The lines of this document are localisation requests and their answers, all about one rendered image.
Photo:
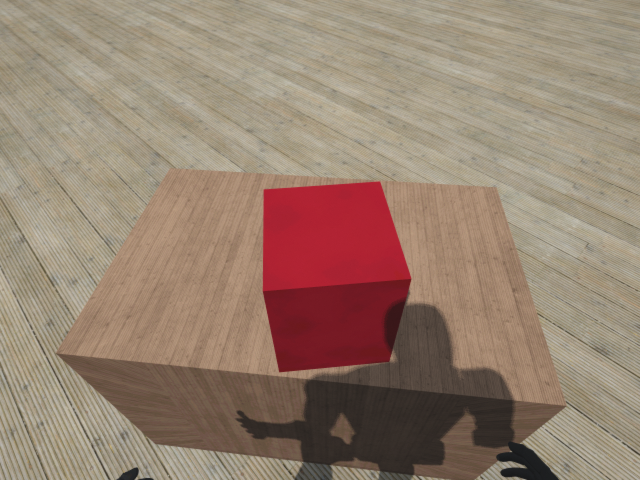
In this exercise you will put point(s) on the pedestal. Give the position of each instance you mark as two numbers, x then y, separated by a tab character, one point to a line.
177	338

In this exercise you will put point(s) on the carton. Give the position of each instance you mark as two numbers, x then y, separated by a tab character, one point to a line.
335	279

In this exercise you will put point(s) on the right robot hand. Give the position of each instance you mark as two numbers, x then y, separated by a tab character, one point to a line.
536	468

